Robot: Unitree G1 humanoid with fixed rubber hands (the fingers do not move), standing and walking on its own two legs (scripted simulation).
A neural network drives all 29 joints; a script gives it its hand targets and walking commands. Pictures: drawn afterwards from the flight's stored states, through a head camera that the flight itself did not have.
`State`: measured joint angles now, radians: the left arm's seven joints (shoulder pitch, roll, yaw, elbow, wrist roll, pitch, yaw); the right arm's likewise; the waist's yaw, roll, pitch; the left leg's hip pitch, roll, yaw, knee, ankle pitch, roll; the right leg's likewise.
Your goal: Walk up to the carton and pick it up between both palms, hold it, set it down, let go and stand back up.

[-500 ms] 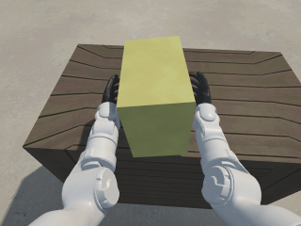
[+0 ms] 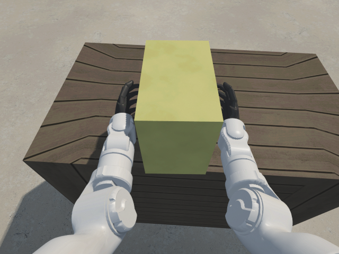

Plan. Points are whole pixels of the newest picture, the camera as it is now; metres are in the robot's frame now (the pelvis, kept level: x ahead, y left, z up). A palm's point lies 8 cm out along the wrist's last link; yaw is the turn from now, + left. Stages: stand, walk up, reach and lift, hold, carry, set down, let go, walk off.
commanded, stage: set down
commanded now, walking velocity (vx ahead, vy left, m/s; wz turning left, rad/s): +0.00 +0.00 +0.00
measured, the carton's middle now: (176, 108) +0.46 -0.01 +0.05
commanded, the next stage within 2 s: none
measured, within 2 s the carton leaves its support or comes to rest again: neither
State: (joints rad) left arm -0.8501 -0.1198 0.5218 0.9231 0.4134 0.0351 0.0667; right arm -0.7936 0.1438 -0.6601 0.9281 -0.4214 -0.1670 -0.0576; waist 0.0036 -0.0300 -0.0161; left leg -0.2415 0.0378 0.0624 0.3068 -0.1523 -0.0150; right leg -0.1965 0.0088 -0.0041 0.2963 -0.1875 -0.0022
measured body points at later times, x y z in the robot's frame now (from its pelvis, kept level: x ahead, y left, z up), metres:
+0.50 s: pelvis +0.00 +0.00 +0.00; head +0.04 +0.02 +0.45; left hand +0.43 +0.12 +0.08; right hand +0.42 -0.14 +0.08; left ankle +0.00 +0.13 -0.75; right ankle -0.03 -0.11 -0.75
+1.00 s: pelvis +0.00 +0.00 +0.00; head +0.05 +0.02 +0.45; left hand +0.43 +0.12 +0.08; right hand +0.42 -0.14 +0.08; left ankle +0.00 +0.13 -0.75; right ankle -0.03 -0.11 -0.75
